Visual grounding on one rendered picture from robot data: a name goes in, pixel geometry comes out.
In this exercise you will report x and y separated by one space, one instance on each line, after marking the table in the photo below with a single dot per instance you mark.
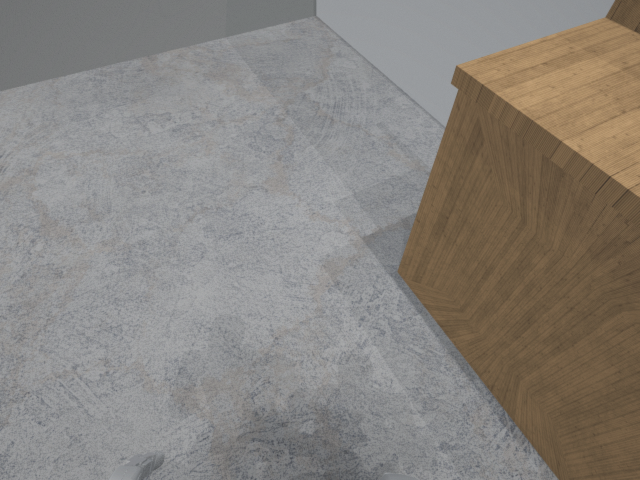
526 245

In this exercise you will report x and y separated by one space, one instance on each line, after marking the robot left hand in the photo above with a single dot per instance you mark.
139 466

